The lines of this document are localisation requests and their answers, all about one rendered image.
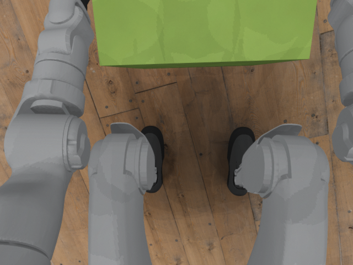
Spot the left robot forearm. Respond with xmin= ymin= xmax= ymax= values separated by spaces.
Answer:
xmin=4 ymin=0 xmax=94 ymax=166

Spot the right robot forearm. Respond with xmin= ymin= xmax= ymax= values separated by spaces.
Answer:
xmin=328 ymin=0 xmax=353 ymax=107

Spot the robot right thigh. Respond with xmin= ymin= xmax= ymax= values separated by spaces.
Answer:
xmin=247 ymin=135 xmax=329 ymax=265

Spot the carton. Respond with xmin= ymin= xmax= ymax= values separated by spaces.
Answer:
xmin=92 ymin=0 xmax=317 ymax=69

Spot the left robot upper arm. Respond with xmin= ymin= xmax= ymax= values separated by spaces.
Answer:
xmin=0 ymin=113 xmax=91 ymax=265

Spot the robot left foot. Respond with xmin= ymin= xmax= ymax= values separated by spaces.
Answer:
xmin=141 ymin=126 xmax=164 ymax=193

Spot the right robot upper arm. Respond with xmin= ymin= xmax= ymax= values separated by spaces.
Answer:
xmin=331 ymin=104 xmax=353 ymax=165

